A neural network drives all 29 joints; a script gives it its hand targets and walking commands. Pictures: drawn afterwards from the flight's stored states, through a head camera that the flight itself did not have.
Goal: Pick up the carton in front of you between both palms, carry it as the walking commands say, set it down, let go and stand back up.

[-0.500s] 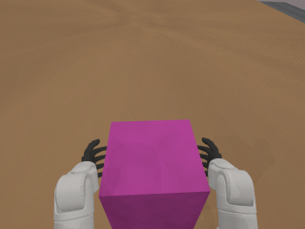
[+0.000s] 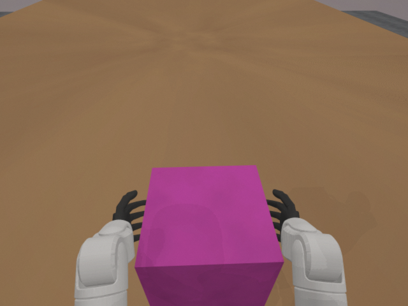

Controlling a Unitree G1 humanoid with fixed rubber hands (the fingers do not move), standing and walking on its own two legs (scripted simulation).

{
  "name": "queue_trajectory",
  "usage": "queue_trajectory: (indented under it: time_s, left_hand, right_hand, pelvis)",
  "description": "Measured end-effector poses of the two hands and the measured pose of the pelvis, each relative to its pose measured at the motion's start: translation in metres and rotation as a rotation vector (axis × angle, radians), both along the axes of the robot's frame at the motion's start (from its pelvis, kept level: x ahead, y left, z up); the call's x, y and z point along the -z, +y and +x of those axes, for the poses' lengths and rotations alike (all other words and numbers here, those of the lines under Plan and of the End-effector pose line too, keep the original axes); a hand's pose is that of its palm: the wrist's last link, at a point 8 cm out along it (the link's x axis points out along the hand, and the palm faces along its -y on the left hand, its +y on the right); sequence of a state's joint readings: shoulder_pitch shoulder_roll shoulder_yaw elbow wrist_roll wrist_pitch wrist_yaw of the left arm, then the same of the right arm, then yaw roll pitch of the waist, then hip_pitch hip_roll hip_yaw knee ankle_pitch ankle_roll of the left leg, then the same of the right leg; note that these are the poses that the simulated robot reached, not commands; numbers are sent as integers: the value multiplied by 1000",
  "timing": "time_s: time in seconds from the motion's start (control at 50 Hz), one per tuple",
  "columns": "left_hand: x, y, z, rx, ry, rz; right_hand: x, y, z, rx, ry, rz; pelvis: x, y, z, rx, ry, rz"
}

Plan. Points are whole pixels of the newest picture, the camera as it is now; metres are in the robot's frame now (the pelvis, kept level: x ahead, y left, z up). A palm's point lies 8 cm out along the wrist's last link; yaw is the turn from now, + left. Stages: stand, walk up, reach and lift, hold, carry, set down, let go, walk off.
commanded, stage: carry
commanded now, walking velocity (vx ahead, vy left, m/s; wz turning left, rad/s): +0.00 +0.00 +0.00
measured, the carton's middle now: (206, 244) +0.27 +0.00 +0.01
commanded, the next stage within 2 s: hold in 0.90 s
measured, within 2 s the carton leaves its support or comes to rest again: neither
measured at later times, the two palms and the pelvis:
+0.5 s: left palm (127, 256) +0.23 +0.14 +0.05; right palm (293, 253) +0.23 -0.16 +0.05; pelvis -0.04 -0.01 +0.00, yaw +0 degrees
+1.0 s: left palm (131, 257) +0.23 +0.14 +0.04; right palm (294, 255) +0.23 -0.16 +0.04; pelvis -0.05 -0.01 +0.01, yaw -2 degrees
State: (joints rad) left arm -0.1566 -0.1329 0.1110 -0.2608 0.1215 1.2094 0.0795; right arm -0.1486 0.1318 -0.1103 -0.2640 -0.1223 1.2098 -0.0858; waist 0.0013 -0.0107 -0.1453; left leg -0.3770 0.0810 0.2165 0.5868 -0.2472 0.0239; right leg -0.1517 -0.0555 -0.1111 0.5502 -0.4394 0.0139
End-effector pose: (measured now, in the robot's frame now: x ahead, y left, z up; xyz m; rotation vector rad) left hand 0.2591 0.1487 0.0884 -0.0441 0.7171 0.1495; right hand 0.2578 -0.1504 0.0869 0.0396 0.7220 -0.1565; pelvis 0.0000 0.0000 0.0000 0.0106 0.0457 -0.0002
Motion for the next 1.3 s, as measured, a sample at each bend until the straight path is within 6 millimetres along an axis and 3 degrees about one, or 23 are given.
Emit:
queue_trajectory:
  time_s: [0.4, 0.66, 0.9, 1.16, 1.3]
  left_hand:
    - [26, -7, -29, 34, -2, 47]
    - [49, -8, -20, 54, -29, 68]
    - [44, -8, -19, 49, -67, 65]
    - [48, -29, -26, 148, -54, 61]
    - [47, -21, -27, 155, -63, 57]
  right_hand:
    - [25, -8, -28, -35, 0, -47]
    - [47, -8, -20, -54, -26, -75]
    - [43, -8, -19, -49, -64, -72]
    - [42, -28, -52, 29, -42, -99]
    - [41, -20, -56, 40, -51, -99]
  pelvis:
    - [-4, -8, -34, -1, -26, -9]
    - [-4, -8, -50, 0, -23, -16]
    - [-2, -8, -49, 2, -17, -14]
    - [-14, -3, -59, 81, -148, -15]
    - [-14, 8, -64, 97, -165, -15]
